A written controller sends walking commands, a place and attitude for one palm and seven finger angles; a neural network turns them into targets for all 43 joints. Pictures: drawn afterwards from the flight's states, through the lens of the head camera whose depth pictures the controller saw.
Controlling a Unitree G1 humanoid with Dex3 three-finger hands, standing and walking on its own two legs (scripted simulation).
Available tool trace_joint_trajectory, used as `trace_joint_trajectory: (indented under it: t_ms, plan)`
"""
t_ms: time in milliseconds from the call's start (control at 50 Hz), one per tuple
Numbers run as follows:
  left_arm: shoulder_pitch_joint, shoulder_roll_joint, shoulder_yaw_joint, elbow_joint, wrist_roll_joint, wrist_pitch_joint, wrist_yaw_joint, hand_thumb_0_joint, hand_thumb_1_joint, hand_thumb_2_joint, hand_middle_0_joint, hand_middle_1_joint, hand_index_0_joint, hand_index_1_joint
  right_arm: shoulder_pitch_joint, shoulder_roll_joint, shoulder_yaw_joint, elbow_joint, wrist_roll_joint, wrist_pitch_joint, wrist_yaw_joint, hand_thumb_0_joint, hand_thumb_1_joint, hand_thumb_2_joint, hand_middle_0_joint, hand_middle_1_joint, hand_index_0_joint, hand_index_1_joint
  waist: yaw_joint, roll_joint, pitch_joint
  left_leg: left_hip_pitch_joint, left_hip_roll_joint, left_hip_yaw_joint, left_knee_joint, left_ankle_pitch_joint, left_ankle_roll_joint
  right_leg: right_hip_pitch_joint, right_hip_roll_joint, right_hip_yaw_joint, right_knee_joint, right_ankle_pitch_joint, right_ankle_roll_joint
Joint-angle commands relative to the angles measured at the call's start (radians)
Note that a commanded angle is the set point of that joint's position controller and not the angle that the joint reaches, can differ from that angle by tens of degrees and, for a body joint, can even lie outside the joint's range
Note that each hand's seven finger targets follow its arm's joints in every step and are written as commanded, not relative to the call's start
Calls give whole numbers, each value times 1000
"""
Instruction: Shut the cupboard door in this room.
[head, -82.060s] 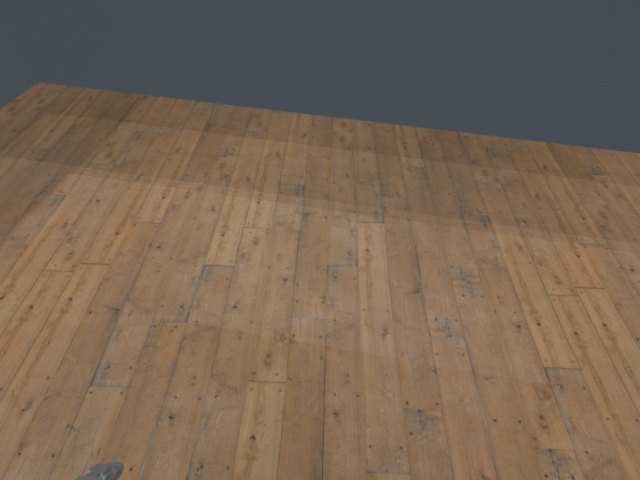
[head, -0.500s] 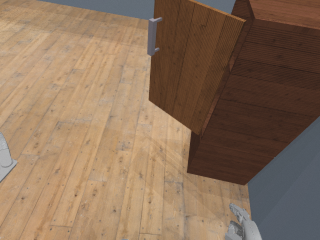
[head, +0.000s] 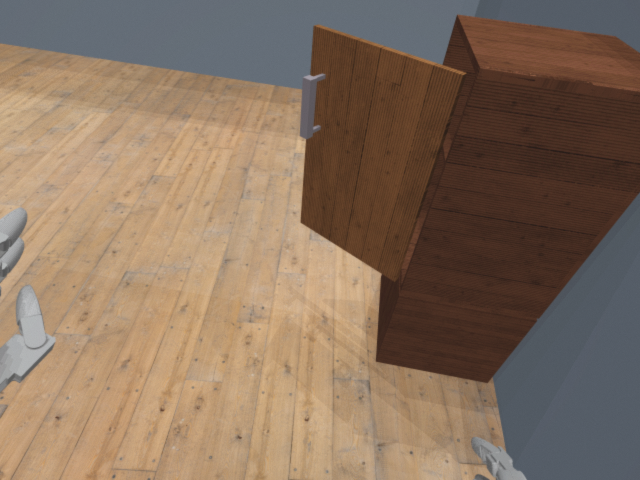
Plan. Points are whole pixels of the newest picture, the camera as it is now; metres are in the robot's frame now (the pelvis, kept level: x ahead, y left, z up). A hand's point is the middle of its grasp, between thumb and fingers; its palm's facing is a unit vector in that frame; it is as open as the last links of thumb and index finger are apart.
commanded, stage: stop stepping back and stand still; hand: left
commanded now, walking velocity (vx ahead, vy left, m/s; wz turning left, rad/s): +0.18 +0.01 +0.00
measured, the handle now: (313, 106) +0.94 +0.07 +0.07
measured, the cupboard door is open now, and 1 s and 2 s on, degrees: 59 59 59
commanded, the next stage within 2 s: let the arm hang, fingers relaxed in 0.88 s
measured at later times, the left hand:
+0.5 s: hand (40, 310) +0.22 +0.29 +0.16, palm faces +0.41 -0.78 -0.47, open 7.4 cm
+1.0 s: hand (76, 307) +0.24 +0.27 +0.14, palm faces +0.38 -0.80 -0.46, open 7.4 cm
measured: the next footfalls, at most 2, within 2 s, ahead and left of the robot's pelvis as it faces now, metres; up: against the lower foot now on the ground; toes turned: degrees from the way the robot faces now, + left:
left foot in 0.12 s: +0.10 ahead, +0.12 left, +0.00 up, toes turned +4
right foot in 0.46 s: +0.03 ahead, -0.08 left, +0.00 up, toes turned -4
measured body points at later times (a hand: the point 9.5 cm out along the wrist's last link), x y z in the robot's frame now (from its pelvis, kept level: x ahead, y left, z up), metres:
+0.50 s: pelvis +0.01 +0.02 +0.00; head +0.01 +0.04 +0.45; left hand +0.19 +0.33 +0.19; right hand +0.16 -0.19 -0.08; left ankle +0.06 +0.12 -0.74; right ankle -0.01 -0.08 -0.74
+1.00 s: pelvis +0.03 +0.01 +0.00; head +0.02 +0.02 +0.45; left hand +0.21 +0.31 +0.17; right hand +0.19 -0.23 -0.08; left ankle +0.06 +0.12 -0.74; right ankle -0.01 -0.08 -0.74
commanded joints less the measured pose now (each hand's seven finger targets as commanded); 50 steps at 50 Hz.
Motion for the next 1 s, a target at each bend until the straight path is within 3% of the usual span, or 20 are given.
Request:
trace_joint_trajectory:
  t_ms: [0,40,60,80,100,120,140,160,200,240,300,380,440,480,520,700,920,940,960,980]
  plan:
    - [-208,171,127,-104,6,-69,49,0,900,900,-200,-300,-200,-300,-120,-118,-46,-128,3,-53,-17,0,-900,-900,200,300,200,300,-12,-47,88,17,75,-21,70,-61,12,-211,-291,282,-275,-412,-124]
    - [-293,160,90,-97,20,-67,53,0,900,900,-200,-300,-200,-300,-133,-128,-51,-123,3,-63,-36,0,-900,-900,200,300,200,300,-14,-44,98,218,49,50,-108,-34,23,-317,-232,184,-227,-489,-84]
    - [-311,147,70,-114,21,-68,53,0,900,900,-200,-300,-200,-300,-126,-135,-53,-125,6,-70,-43,0,-900,-900,200,300,200,300,-16,4,89,286,31,73,-183,-39,26,-318,-195,142,-164,-451,-68]
    - [-334,146,64,-156,18,-73,52,0,900,900,-200,-300,-200,-300,-117,-151,-56,-130,10,-80,-47,0,-900,-900,200,300,200,300,-22,117,75,336,62,3,-292,-97,41,-315,-149,108,-32,-376,-42]
    - [-325,147,78,-193,14,-81,52,0,900,900,-200,-300,-200,-300,-111,-179,-61,-143,11,-88,-48,0,-900,-900,200,300,200,300,-21,305,66,368,196,-245,-442,-183,97,-354,-45,38,182,-270,15]
    - [-299,154,91,-201,10,-91,53,0,900,900,-200,-300,-200,-300,-113,-167,-54,-154,16,-95,-41,0,-900,-900,200,300,200,300,-21,399,41,363,337,-477,-578,-266,142,-375,-2,-33,350,-259,53]
    - [-236,158,112,-178,8,-89,46,0,900,900,-200,-300,-200,-300,-130,-137,-44,-141,7,-101,-31,0,-900,-900,200,300,200,300,-22,353,32,256,363,-533,-668,-442,142,-314,-12,36,473,-243,50]
    - [-215,158,114,-212,8,-85,39,0,900,900,-200,-300,-200,-300,-137,-131,-45,-151,1,-104,-21,0,-900,-900,200,300,200,300,-18,263,65,193,358,-529,-671,-431,147,-293,-32,55,500,-187,51]
    - [-151,156,120,-238,11,-81,30,0,900,900,-200,-300,-200,-300,-151,-122,-42,-145,2,-105,-4,0,-900,-900,200,300,200,300,-2,169,51,168,327,-359,-629,-282,143,-229,-55,33,428,-115,60]
    - [-97,154,127,-246,10,-78,29,0,900,900,-200,-300,-200,-300,-150,-121,-37,-146,1,-103,3,0,-900,-900,200,300,200,300,3,227,25,141,286,-233,-617,-222,113,-128,-38,-23,306,-99,67]
    - [-77,140,122,-190,9,-59,29,0,900,900,-200,-300,-200,-300,-128,-127,-35,-157,4,-90,1,0,-900,-900,200,300,200,300,0,273,49,63,254,-136,-642,-283,74,8,-1,-88,155,-74,68]
    - [-93,164,137,-130,8,-44,29,0,900,900,-200,-300,-200,-300,-108,-122,-34,-165,8,-73,-8,0,-900,-900,200,300,200,300,-10,181,17,88,186,-70,-515,-160,36,127,-19,-49,-106,6,58]
    - [-115,188,161,-149,-4,-56,30,0,900,900,-200,-300,-200,-300,-109,-118,-32,-161,5,-76,-9,0,-900,-900,200,300,200,300,-11,153,-53,173,147,-60,-398,145,19,118,-83,26,-92,215,34]
    - [-88,150,128,-146,-11,-50,24,0,900,900,-200,-300,-200,-300,-109,-124,-48,-161,24,-74,-5,0,-900,-900,200,300,200,300,-1,36,-109,238,125,-25,-329,210,18,85,-98,74,-80,263,32]
    - [-65,167,143,-164,-13,-48,30,0,900,900,-200,-300,-200,-300,-121,-121,-45,-161,27,-63,-4,0,-900,-900,200,300,200,300,-4,46,-125,251,111,-10,-280,261,17,71,-136,107,-81,346,23]
    - [-70,168,147,-135,-12,-68,38,0,900,900,-200,-300,-200,-300,-144,-123,-45,-175,30,-36,-22,0,-900,-900,200,300,200,300,-1,111,-30,241,94,-8,-285,275,22,-10,-133,106,-104,281,37]
    - [-73,167,137,-122,-11,-59,36,0,900,900,-200,-300,-200,-300,-144,-136,-51,-182,31,-32,-24,0,-900,-900,200,300,200,300,5,80,-63,257,91,-5,-291,319,25,29,-127,86,-107,345,61]
    - [-68,154,125,-120,-11,-58,35,0,900,900,-200,-300,-200,-300,-145,-129,-47,-185,31,-31,-24,0,-900,-900,200,300,200,300,5,70,-65,262,94,-4,-294,316,28,29,-125,86,-108,339,63]
    - [-126,-3,-302,605,64,86,-107,0,900,900,-200,-300,-200,-300,-215,-314,-81,6,27,-83,70,0,-900,-900,200,300,200,300,-26,86,24,201,130,-24,-150,499,29,-70,-205,-2,29,487,26]
    - [-134,-22,-282,619,52,154,-129,0,900,900,-200,-300,-200,-300,-141,-279,-92,3,23,-34,67,0,-900,-900,200,300,200,300,-18,96,-51,263,133,-22,-186,438,25,-87,-187,63,4,413,15]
